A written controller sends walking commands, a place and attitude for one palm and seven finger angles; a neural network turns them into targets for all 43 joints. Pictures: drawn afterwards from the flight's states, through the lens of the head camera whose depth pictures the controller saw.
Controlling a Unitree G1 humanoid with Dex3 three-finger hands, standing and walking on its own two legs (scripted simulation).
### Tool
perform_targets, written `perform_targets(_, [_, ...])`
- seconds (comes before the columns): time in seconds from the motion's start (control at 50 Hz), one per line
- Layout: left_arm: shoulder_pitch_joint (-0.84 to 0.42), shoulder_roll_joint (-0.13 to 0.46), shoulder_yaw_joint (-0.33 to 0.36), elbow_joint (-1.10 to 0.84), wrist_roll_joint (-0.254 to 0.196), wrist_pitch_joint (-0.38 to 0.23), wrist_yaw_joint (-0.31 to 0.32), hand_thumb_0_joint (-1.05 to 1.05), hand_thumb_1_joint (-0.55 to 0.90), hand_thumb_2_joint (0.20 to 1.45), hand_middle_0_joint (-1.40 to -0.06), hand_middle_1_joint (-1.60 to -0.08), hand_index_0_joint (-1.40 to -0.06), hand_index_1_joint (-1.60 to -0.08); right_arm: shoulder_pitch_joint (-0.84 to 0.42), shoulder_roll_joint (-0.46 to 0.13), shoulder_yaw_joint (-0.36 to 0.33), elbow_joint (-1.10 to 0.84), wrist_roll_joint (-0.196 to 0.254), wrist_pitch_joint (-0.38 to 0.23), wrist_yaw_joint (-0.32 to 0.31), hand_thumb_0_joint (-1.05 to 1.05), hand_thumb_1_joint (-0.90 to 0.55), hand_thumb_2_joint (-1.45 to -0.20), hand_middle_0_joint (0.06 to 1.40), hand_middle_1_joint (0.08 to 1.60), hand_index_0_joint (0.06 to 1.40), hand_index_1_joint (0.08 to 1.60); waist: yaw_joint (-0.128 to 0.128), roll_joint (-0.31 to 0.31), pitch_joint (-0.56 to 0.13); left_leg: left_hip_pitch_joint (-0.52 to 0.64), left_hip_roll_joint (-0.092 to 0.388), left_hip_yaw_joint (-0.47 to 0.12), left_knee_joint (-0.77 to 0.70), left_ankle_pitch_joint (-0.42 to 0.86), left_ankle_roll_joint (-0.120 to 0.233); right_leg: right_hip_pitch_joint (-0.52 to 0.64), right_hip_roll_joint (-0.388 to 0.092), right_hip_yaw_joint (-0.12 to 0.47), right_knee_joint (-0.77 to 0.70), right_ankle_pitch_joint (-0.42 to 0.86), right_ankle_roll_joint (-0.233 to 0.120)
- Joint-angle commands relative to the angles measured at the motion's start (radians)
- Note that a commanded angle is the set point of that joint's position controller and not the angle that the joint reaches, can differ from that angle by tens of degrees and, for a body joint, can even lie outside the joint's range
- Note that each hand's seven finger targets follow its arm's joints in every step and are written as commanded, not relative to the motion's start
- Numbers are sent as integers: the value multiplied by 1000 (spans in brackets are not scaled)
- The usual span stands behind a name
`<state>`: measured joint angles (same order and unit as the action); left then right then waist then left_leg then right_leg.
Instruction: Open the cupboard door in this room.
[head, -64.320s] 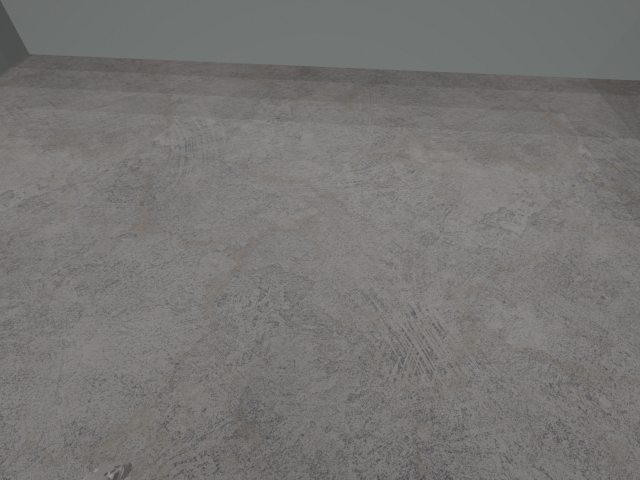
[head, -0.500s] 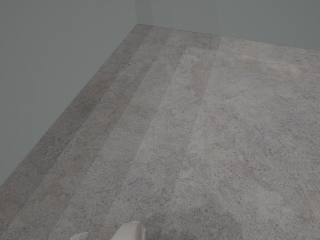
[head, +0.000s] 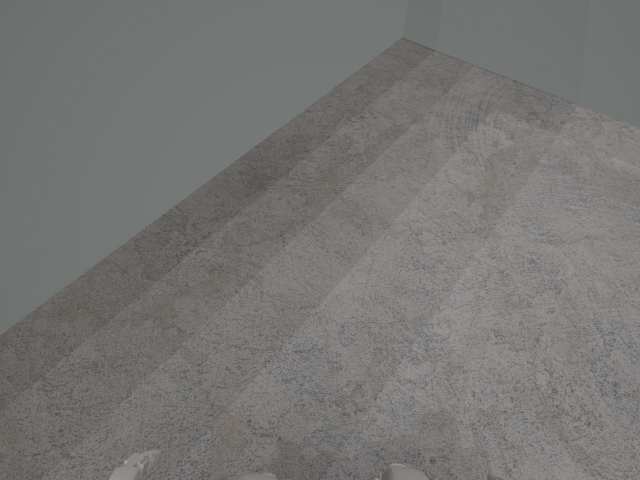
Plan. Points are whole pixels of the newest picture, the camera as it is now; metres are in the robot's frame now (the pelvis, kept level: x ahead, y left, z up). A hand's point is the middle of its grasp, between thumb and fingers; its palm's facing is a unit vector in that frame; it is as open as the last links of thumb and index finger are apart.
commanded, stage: turn to face it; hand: left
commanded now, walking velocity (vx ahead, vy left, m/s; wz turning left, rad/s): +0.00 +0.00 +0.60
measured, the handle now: out of the picture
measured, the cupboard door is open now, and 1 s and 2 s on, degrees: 49 49 49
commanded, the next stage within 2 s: none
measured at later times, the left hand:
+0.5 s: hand out of the picture -0.01 +0.20 -0.18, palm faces +0.36 -0.90 -0.25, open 7.4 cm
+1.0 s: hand out of the picture +0.01 +0.15 -0.14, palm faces +0.56 -0.79 -0.26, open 7.4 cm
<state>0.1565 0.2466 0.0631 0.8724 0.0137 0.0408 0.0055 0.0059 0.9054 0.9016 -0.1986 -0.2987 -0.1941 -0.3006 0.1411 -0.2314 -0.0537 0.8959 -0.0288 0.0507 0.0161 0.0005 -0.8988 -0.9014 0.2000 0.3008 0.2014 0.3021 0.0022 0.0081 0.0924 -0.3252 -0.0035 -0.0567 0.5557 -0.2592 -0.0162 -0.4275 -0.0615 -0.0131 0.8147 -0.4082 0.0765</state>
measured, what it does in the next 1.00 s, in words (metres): steps on the spot, turning left: right foot, then left foot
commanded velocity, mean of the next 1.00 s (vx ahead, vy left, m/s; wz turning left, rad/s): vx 0.00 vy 0.00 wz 0.60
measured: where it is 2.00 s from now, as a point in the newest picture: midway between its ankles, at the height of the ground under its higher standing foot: outside the picture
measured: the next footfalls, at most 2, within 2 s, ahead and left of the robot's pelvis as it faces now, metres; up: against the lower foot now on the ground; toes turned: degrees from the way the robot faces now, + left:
right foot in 0.06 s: +0.06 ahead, -0.14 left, +0.00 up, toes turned -1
left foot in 0.44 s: +0.02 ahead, +0.10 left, +0.00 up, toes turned +23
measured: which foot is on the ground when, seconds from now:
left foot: down 0.00-0.04, up 0.06-0.42, down 0.44-0.82, up 0.84-1.00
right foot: up 0.00-0.04, down 0.06-0.44, up 0.46-0.80, down 0.82-1.00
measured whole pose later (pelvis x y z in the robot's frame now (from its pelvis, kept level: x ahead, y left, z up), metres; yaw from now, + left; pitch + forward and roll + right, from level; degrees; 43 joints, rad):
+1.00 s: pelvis +0.04 -0.06 +0.01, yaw +36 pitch +0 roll +3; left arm 0.18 0.17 0.03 0.87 0.02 0.01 0.02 0.00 0.90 0.90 -0.20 -0.30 -0.20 -0.30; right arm 0.16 -0.25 -0.09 0.94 -0.02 0.09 0.03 0.00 -0.90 -0.90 0.20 0.30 0.20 0.30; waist -0.03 0.01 0.10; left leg -0.50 0.00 0.02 1.10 -0.43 -0.07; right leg -0.22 -0.10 -0.14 0.53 -0.31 -0.01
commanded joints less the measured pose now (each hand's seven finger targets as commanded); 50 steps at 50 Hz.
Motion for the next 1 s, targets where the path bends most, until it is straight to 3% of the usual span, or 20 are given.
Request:
perform_targets(0.0, [162, 109, 34, -48, 4, -43, 10, 0, 900, 900, -200, -300, -200, -300, -59, -180, -67, -98, 14, -19, -15, 0, -900, -900, 200, 300, 200, 300, 56, 65, -150, -119, 116, -173, -11, 116, 91, 339, 4, -9, -380, 174, -17])
perform_targets(0.02, [192, 202, 54, -46, 22, -56, 21, 0, 900, 900, -200, -300, -200, -300, -34, -104, -57, -114, 24, -21, -8, 0, -900, -900, 200, 300, 200, 300, 63, -234, -173, -302, -27, -26, 232, -155, 6, 458, -263, 290, -526, 190, -102])
perform_targets(0.04, [175, 245, 47, -57, 19, -52, 23, 0, 900, 900, -200, -300, -200, -300, -58, -108, -56, -128, 17, -22, -3, 0, -900, -900, 200, 300, 200, 300, 73, -329, -147, -312, -56, 26, 496, -384, -16, 352, -443, 406, -547, 305, -212])
perform_targets(0.08, [87, 168, 35, -71, 12, -52, 34, 0, 900, 900, -200, -300, -200, -300, -54, -120, -61, -93, 13, -6, -2, 0, -900, -900, 200, 300, 200, 300, 23, -287, -113, -303, 16, -18, 723, -279, -21, 263, -363, 305, -509, 354, -230])
perform_targets(0.14, [42, 111, 14, -81, 9, -58, 31, 0, 900, 900, -200, -300, -200, -300, -27, -78, -43, -55, 14, 3, 14, 0, -900, -900, 200, 300, 200, 300, -12, -221, -122, -266, 31, 49, 651, -166, -51, 312, -252, 24, -439, 604, -173])
perform_targets(0.3, [147, 171, 42, -30, 17, -54, 30, 0, 900, 900, -200, -300, -200, -300, -104, -48, -20, -67, 23, -6, 19, 0, -900, -900, 200, 300, 200, 300, 49, -227, -130, -121, 18, 160, 225, -203, -34, 403, -315, -60, -364, 771, -187])
perform_targets(0.38, [101, 173, 47, -33, 6, -45, 17, 0, 900, 900, -200, -300, -200, -300, 16, -97, -35, -46, 16, -17, 16, 0, -900, -900, 200, 300, 200, 300, -31, -141, -164, 157, 17, 163, -76, 27, 0, 235, -291, -151, -186, 568, -101])
perform_targets(0.4, [99, 131, 43, -57, 0, -40, 11, 0, 900, 900, -200, -300, -200, -300, 84, -192, -59, -37, 7, -27, 11, 0, -900, -900, 200, 300, 200, 300, -70, 79, -219, 338, 198, -75, -135, 258, 87, 32, -201, -200, 16, 292, -34])
perform_targets(0.42, [38, 67, 17, -109, -3, -35, 8, 0, 900, 900, -200, -300, -200, -300, 156, -293, -83, -31, 4, -26, 0, 0, -900, -900, 200, 300, 200, 300, -113, 321, -220, 395, 450, -395, -179, 657, 258, -192, -70, -160, 244, -298, 21])
perform_targets(0.44, [-19, 99, 19, -128, 10, -21, 17, 0, 900, 900, -200, -300, -200, -300, 190, -289, -79, -11, 7, -23, -7, 0, -900, -900, 200, 300, 200, 300, -120, 176, -220, 343, 457, -357, -167, 548, 291, -201, -70, -36, 333, -271, 2])
perform_targets(0.5, [-24, 89, 24, -71, 6, -15, 10, 0, 900, 900, -200, -300, -200, -300, 45, -212, -57, -51, 5, -32, -30, 0, -900, -900, 200, 300, 200, 300, -48, 167, -128, 180, 297, -218, -197, 431, 207, -184, -63, 25, 372, -68, 10])
perform_targets(0.56, [27, 78, 24, -47, 5, -10, 3, 0, 900, 900, -200, -300, -200, -300, 15, -196, -50, -59, 6, -39, -29, 0, -900, -900, 200, 300, 200, 300, -10, 98, -130, 170, 238, -139, -198, 406, 174, -119, -39, 7, 274, -3, 13])
perform_targets(0.68, [-1, 63, 19, -73, 1, -15, 4, 0, 900, 900, -200, -300, -200, -300, 25, -204, -63, -54, 0, -28, -22, 0, -900, -900, 200, 300, 200, 300, -23, 153, -130, 117, 207, -209, -185, 309, 172, 13, 24, -24, 6, -19, 3])
perform_targets(0.74, [65, 66, 20, -64, -4, -31, 8, 0, 900, 900, -200, -300, -200, -300, -5, -202, -69, -67, 6, -23, -22, 0, -900, -900, 200, 300, 200, 300, 8, 148, -158, 52, 180, -235, -108, 348, 147, 186, 58, -42, -222, 87, -8])
perform_targets(0.76, [106, 89, 27, -58, -2, -40, 12, 0, 900, 900, -200, -300, -200, -300, -18, -188, -68, -73, 13, -23, -20, 0, -900, -900, 200, 300, 200, 300, 34, 111, -160, -12, 145, -223, -56, 296, 112, 295, 39, -32, -360, 186, -14])
perform_targets(0.78, [146, 151, 41, -51, 9, -52, 21, 0, 900, 900, -200, -300, -200, -300, -7, -137, -63, -82, 22, -24, -15, 0, -900, -900, 200, 300, 200, 300, 51, -63, -189, -164, 58, -144, 88, 89, 50, 453, -130, 124, -489, 218, -58])
perform_targets(0.8, [156, 228, 54, -51, 21, -56, 27, 0, 900, 900, -200, -300, -200, -300, -13, -82, -53, -106, 24, -27, -8, 0, -900, -900, 200, 300, 200, 300, 62, -325, -171, -306, -86, 39, 348, -327, -26, 474, -400, 371, -531, 376, -189])
perform_targets(0.82, [145, 199, 43, -53, 11, -59, 32, 0, 900, 900, -200, -300, -200, -300, -19, -131, -61, -87, 11, -16, -8, 0, -900, -900, 200, 300, 200, 300, 56, -278, -153, -281, -23, -25, 566, -355, -17, 352, -438, 362, -524, 411, -243])
perform_targets(0.88, [0, 116, 20, -80, 8, -50, 34, 0, 900, 900, -200, -300, -200, -300, -2, -92, -54, -47, 12, 5, 8, 0, -900, -900, 200, 300, 200, 300, -22, -218, -86, -269, 31, 15, 709, -184, -42, 269, -280, 82, -473, 484, -200])
perform_targets(0.98, [90, 141, 28, -51, 12, -55, 31, 0, 900, 900, -200, -300, -200, -300, -66, -54, -34, -44, 18, 4, 20, 0, -900, -900, 200, 300, 200, 300, 24, -190, -107, -199, 23, 117, 409, -188, -59, 378, -271, -47, -421, 676, -177])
